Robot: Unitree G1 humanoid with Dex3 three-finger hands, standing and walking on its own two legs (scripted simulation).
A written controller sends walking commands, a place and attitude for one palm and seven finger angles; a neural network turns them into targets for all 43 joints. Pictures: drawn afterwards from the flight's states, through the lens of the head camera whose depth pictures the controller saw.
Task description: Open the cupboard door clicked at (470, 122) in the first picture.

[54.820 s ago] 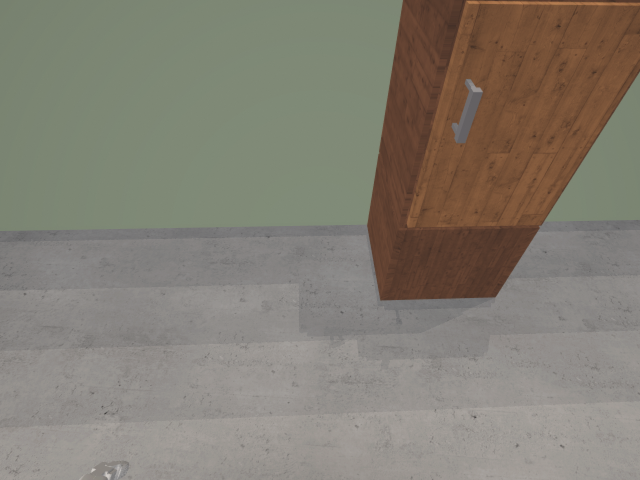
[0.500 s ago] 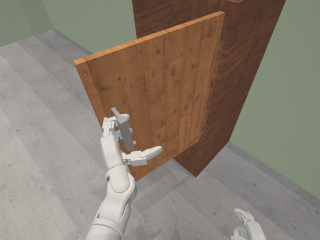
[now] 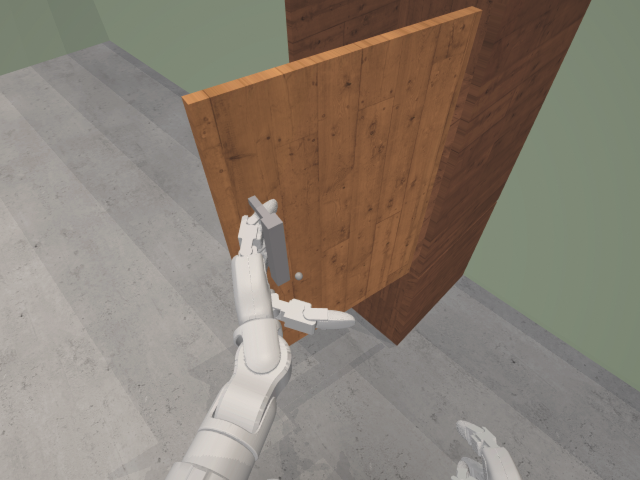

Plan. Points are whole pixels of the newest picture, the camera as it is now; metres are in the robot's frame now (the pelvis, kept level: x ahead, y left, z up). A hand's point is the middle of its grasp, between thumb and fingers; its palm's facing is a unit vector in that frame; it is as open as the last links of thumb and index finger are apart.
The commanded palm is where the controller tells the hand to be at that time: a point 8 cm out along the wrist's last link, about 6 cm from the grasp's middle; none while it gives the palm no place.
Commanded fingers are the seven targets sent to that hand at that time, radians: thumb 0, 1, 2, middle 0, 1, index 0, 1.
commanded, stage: slide the hand sideways off the handle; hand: left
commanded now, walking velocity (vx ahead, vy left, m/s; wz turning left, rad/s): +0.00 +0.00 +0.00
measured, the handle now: (268, 241) +0.40 +0.10 +0.08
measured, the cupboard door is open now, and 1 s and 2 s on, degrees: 79 80 80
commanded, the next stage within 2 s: draw the hand back to the body in 1.12 s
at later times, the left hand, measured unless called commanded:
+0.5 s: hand (284, 306) +0.30 +0.06 +0.08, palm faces -0.09 -1.00 -0.02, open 16.4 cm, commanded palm +0.27 +0.13 +0.08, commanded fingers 0.00 -0.50 0.30 -0.15 -0.30 -0.15 -0.30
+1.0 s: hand (220, 334) +0.26 +0.13 +0.07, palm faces +0.01 -1.00 -0.05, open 16.3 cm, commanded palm +0.24 +0.19 +0.08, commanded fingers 0.00 -0.50 0.30 -0.15 -0.30 -0.15 -0.30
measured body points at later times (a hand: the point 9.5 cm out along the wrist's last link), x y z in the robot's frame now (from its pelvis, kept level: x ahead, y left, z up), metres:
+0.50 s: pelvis +0.01 +0.01 +0.01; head +0.03 -0.01 +0.46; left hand +0.30 +0.12 +0.08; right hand +0.17 -0.21 -0.09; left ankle +0.02 +0.11 -0.70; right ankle +0.04 -0.10 -0.70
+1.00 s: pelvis +0.03 -0.01 +0.00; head +0.06 -0.03 +0.45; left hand +0.26 +0.19 +0.08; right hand +0.22 -0.24 -0.08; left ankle +0.02 +0.11 -0.70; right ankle +0.04 -0.10 -0.70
